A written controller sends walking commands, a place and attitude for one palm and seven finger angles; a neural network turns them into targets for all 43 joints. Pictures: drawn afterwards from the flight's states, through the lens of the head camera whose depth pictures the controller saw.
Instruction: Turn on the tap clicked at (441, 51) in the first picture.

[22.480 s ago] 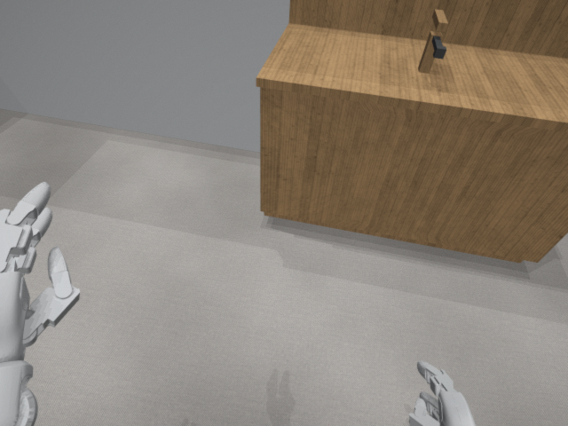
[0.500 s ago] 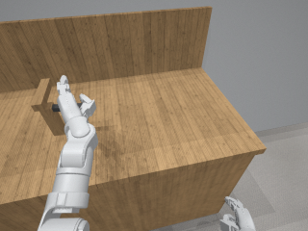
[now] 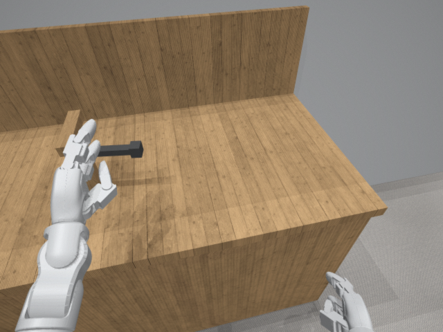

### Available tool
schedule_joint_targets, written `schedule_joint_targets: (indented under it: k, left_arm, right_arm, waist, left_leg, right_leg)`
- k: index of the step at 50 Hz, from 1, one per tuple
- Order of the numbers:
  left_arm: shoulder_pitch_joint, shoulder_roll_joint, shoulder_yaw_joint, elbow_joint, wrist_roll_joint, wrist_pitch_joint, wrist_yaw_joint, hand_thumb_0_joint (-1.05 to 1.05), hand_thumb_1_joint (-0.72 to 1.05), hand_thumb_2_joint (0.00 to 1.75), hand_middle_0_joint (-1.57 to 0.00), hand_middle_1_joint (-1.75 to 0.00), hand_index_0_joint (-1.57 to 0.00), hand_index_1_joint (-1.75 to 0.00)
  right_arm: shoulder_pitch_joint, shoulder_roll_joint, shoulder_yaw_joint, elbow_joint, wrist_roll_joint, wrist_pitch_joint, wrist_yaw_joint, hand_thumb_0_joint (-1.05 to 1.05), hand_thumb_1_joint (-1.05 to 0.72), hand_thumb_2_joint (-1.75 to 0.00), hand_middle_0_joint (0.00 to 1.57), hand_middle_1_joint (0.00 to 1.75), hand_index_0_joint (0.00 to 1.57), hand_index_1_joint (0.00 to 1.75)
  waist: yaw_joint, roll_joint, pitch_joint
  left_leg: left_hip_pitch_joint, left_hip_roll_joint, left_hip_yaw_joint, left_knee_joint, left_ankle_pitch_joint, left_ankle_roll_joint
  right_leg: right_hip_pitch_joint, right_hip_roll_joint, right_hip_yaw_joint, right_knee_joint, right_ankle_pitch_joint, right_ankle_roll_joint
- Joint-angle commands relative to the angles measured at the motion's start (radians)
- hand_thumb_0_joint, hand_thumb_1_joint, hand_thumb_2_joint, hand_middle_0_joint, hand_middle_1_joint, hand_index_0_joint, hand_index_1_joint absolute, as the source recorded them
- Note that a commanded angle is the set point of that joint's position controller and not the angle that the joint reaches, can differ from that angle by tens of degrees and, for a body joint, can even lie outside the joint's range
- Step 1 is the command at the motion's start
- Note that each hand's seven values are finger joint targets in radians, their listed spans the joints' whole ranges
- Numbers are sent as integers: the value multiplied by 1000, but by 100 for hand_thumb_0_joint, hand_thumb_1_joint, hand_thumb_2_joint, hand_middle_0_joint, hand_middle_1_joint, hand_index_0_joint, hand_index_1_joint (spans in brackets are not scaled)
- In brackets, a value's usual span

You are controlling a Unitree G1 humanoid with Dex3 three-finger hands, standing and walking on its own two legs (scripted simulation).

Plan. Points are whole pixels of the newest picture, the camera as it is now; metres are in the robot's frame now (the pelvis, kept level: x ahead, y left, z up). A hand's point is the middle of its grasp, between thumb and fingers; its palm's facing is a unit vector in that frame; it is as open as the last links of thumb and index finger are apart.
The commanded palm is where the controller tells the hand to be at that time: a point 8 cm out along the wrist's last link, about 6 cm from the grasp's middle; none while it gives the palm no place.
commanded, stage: draw the hand back beside the body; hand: left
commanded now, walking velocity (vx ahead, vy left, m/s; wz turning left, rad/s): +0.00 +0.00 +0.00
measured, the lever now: (136, 149) +0.47 +0.26 +0.07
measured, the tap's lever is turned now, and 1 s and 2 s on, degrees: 81 81 81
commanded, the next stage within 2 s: step back with the hand held close in 0.86 s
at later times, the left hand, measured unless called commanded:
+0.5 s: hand (74, 223) +0.22 +0.25 +0.14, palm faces +0.38 -0.88 -0.29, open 7.5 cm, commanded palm +0.18 +0.29 +0.16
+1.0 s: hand (68, 231) +0.20 +0.25 +0.15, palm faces +0.41 -0.86 -0.32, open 7.5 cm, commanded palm +0.17 +0.29 +0.17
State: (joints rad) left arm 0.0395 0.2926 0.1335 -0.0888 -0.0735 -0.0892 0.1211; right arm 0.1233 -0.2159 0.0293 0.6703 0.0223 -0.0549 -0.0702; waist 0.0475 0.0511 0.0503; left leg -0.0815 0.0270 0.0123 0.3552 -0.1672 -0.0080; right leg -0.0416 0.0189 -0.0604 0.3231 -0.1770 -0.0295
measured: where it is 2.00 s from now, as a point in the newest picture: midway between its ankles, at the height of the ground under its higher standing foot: outside the picture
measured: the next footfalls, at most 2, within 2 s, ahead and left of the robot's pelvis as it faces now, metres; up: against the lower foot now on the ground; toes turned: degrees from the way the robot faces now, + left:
none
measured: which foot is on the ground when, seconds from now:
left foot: down 0.00-1.00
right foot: down 0.00-1.00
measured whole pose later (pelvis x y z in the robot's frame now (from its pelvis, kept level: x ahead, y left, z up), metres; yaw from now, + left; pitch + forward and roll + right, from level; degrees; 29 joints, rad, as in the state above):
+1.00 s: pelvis +0.01 +0.01 +0.00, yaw +1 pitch -6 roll -1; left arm 0.42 0.32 0.23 -0.39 -0.06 -0.08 0.12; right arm 0.16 -0.22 0.03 0.65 0.00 -0.07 -0.06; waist 0.07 0.05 0.04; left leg -0.10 0.02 0.00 0.43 -0.22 0.00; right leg -0.04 0.01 -0.08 0.35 -0.21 -0.02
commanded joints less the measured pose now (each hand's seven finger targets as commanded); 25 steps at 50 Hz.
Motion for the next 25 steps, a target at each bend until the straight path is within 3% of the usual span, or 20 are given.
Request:
schedule_joint_targets:
  k: [1, 6, 8, 12, 15, 16, 19, 21, 22, 25]
  left_arm:
    - [-67, 228, 175, -227, -10, -63, -8, 0, 90, 90, -18, -25, -18, -25]
    - [-52, 242, 197, -384, -7, -68, -11, 0, 90, 90, -19, -26, -19, -26]
    - [-44, 205, 158, -404, -2, -66, -10, 0, 90, 90, -19, -27, -19, -27]
    - [13, 159, 119, -424, 7, -61, -4, 0, 90, 90, -19, -28, -19, -28]
    - [81, 152, 118, -419, 1, -51, -5, 0, 90, 90, -20, -29, -20, -29]
    - [99, 157, 131, -417, 1, -50, -4, 0, 90, 90, -20, -29, -20, -29]
    - [137, 174, 156, -440, 4, -52, -3, 0, 90, 90, -20, -30, -20, -30]
    - [168, 216, 202, -490, 7, -55, 2, 0, 90, 90, -20, -30, -20, -30]
    - [179, 193, 188, -488, 6, -58, 1, 0, 90, 90, -20, -30, -20, -30]
    - [239, 206, 207, -540, 3, -55, 1, 0, 90, 90, -20, -30, -20, -30]
  right_arm:
    - [-146, -116, -40, -184, -5, -30, -1, 0, -90, -90, 20, 30, 20, 30]
    - [-151, -101, -30, -209, -13, -31, 4, 0, -90, -90, 20, 30, 20, 30]
    - [-144, -98, -28, -215, -13, -38, 6, 0, -90, -90, 20, 30, 20, 30]
    - [-137, -110, -30, -205, -18, -53, 5, 0, -90, -90, 20, 30, 20, 30]
    - [-135, -118, -37, -204, -18, -55, 6, 0, -90, -90, 20, 30, 20, 30]
    - [-142, -120, -36, -200, -18, -54, 6, 0, -90, -90, 20, 30, 20, 30]
    - [-136, -121, -41, -198, -19, -50, 8, 0, -90, -90, 20, 30, 20, 30]
    - [-135, -119, -39, -196, -22, -52, 9, 0, -90, -90, 20, 30, 20, 30]
    - [-133, -115, -39, -196, -22, -50, 10, 0, -90, -90, 20, 30, 20, 30]
    - [-129, -110, -40, -209, -21, -57, 13, 0, -90, -90, 20, 30, 20, 30]
  waist:
    - [21, -23, -132]
    - [20, 48, -135]
    - [11, 60, -132]
    - [4, 33, -139]
    - [7, -56, -124]
    - [8, -56, -111]
    - [16, -17, -119]
    - [23, 21, -124]
    - [21, 17, -127]
    - [26, 45, -132]
  left_leg:
    - [32, -4, -38, -52, 37, 37]
    - [38, 0, -42, -37, 66, 28]
    - [44, 4, -44, -32, 68, 26]
    - [67, 8, -49, -30, 88, 26]
    - [54, 12, -55, -27, 100, 31]
    - [55, 10, -55, -30, 100, 32]
    - [35, 7, -54, -20, 105, 31]
    - [31, 7, -64, -22, 112, 27]
    - [24, 5, -63, -19, 110, 27]
    - [16, 8, -62, -5, 131, 25]
  right_leg:
    - [-23, -29, 45, -78, 32, -5]
    - [-19, -30, 44, -74, 64, -11]
    - [-30, -29, 42, -71, 66, -12]
    - [-38, -21, 36, -64, 80, -16]
    - [-37, -24, 33, -55, 87, -8]
    - [-43, -23, 34, -58, 83, -9]
    - [-29, -28, 35, -48, 93, -11]
    - [-15, -28, 35, -41, 92, -15]
    - [-16, -27, 33, -43, 94, -17]
    - [-6, -33, 34, -31, 117, -16]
